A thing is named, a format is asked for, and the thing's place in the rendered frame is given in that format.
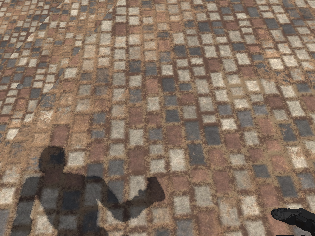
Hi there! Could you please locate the right robot hand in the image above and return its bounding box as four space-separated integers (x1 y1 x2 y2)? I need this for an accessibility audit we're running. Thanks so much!
271 208 315 236

